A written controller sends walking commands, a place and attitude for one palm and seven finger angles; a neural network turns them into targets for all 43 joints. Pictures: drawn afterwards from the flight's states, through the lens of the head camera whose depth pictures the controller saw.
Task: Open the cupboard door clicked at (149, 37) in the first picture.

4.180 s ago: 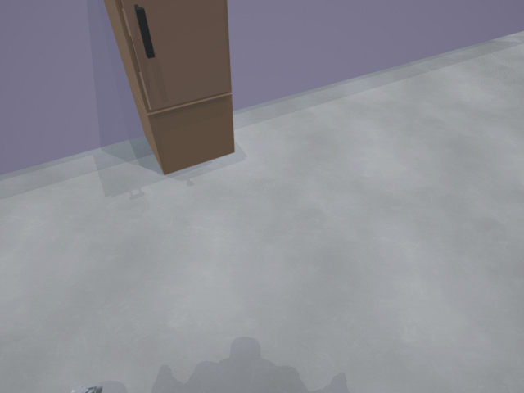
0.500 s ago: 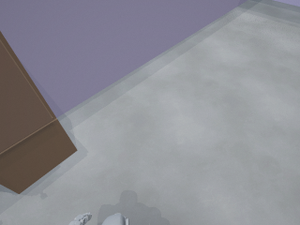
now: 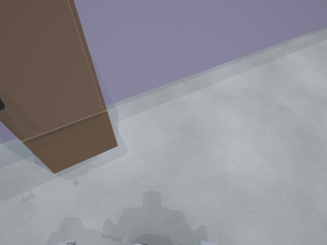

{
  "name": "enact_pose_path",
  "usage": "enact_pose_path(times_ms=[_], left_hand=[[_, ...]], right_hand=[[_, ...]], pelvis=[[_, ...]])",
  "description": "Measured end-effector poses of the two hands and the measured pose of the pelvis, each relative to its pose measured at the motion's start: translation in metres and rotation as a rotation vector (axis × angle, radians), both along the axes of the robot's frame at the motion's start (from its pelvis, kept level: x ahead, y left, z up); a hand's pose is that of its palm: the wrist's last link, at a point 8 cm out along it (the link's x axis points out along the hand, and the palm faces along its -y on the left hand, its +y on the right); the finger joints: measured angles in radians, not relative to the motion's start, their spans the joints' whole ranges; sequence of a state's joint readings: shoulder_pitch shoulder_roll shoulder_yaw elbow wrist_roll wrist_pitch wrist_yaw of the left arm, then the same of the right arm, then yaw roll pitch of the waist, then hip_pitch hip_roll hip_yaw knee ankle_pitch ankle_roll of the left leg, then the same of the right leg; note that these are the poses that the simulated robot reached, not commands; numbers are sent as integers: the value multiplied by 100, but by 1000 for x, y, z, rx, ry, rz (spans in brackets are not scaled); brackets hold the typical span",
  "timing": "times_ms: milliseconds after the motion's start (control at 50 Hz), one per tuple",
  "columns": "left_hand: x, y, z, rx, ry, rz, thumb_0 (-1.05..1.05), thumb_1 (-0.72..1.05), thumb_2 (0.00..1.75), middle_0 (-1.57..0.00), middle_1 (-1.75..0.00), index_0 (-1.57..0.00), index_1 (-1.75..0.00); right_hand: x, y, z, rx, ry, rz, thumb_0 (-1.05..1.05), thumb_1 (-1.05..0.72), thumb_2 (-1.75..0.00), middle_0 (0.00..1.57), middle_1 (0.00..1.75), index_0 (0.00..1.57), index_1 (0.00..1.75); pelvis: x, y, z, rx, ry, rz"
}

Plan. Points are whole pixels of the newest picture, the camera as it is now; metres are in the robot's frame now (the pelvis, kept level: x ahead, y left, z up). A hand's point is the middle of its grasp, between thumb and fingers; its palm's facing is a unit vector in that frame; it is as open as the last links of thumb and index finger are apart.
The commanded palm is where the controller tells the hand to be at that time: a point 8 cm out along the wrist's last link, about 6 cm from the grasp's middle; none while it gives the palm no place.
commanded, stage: turn to face it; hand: left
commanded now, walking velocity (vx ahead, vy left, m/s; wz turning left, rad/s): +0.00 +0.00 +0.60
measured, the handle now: out of the picture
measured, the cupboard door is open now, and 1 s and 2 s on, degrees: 0 0 0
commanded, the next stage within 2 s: take the last steps up to it in 0.72 s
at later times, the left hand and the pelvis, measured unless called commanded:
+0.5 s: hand out of the picture -0.04 +0.17 -0.17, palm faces +0.34 -0.91 -0.25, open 7.4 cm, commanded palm none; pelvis -0.01 -0.03 +0.00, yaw +19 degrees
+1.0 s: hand out of the picture -0.04 +0.17 -0.15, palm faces +0.49 -0.83 -0.27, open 7.3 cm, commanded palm none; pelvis +0.00 -0.03 +0.00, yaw +28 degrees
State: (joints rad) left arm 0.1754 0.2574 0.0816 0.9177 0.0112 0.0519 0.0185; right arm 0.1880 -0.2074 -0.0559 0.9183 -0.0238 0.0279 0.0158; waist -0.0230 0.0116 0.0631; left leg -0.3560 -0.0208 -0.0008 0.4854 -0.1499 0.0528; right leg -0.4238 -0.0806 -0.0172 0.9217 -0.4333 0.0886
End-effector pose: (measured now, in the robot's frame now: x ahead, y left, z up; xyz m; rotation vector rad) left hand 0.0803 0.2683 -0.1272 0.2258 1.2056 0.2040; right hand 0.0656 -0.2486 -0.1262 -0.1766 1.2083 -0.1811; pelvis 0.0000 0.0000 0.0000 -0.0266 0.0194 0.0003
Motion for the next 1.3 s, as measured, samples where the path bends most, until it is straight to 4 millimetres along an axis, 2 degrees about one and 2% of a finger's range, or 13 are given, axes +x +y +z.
enact_pose_path(times_ms=[140, 240, 340, 460, 560, 620, 700, 800, 900, 960, 1140, 1220, 1300], left_hand=[[-11, -30, 10, 35, -87, 65, 0, 91, 90, -19, -30, -20, -30], [-45, -54, 19, 36, -70, 134, 0, 91, 90, -20, -30, -20, -30], [-75, -67, 16, 10, -25, 199, 0, 90, 90, -20, -30, -21, -30], [-120, -66, 2, -31, 36, 299, 0, 90, 90, -20, -30, -21, -30], [-166, -46, -23, -61, 110, 400, 0, 90, 90, -20, -30, -21, -30], [-182, -36, -24, -55, 156, 437, 0, 90, 90, -20, -30, -21, -30], [-181, -27, -14, -45, 132, 462, 0, 91, 90, -19, -30, -20, -30], [-164, -26, -2, -21, 66, 465, 0, 91, 90, -19, -30, -20, -30], [-145, -39, 3, 15, -8, 458, 0, 91, 90, -19, -30, -20, -30], [-145, -54, 8, 11, -30, 474, 0, 91, 90, -19, -30, -20, -30], [-187, -90, 11, -77, 79, 581, 0, 90, 90, -20, -30, -21, -30], [-212, -98, 3, -135, 158, 641, 0, 90, 90, -20, -30, -21, -30], [-237, -94, -10, -200, 252, 698, 0, 90, 90, -20, -30, -21, -30]], right_hand=[[17, -31, -20, 35, 6, 69, 1, -90, -90, 20, 30, 20, 30], [36, -48, -18, 34, 16, 135, 1, -90, -90, 20, 30, 20, 30], [55, -49, -11, 25, 20, 205, 1, -91, -90, 20, 29, 20, 30], [86, -22, -7, 3, 30, 327, 1, -91, -90, 20, 29, 20, 30], [115, 20, -6, -22, -46, 434, 1, -91, -90, 20, 29, 20, 30], [120, 39, 2, -20, -77, 469, 1, -91, -90, 20, 29, 20, 30], [116, 53, 6, -10, -69, 493, 1, -90, -90, 20, 30, 20, 30], [107, 56, -2, 24, -33, 502, 1, -90, -90, 20, 30, 20, 30], [101, 42, -22, 65, 8, 492, 1, -90, -90, 20, 30, 20, 30], [97, 34, -27, 69, 51, 498, 1, -90, -90, 20, 30, 20, 30], [105, 38, -12, 48, 112, 533, 1, -91, -90, 20, 29, 20, 30], [118, 64, -9, 31, 123, 574, 1, -91, -90, 20, 29, 20, 30], [138, 109, -8, 23, 85, 620, 1, -91, -90, 20, 29, 20, 30]], pelvis=[[-5, -33, -9, 28, 1, 101], [-6, -46, -3, 45, -19, 173], [-5, -51, 3, 68, -23, 245], [-9, -42, 0, 69, -10, 315], [-14, -23, -14, 45, 1, 367], [-16, -18, -11, 42, -5, 380], [-17, -15, -2, 28, -10, 407], [-15, -19, 1, 31, -13, 437], [-7, -32, -7, 56, -15, 460], [-3, -34, -5, 54, -25, 486], [15, -15, 11, 69, -19, 540], [22, 6, 9, 59, -16, 561], [29, 37, 1, 41, -17, 570]])
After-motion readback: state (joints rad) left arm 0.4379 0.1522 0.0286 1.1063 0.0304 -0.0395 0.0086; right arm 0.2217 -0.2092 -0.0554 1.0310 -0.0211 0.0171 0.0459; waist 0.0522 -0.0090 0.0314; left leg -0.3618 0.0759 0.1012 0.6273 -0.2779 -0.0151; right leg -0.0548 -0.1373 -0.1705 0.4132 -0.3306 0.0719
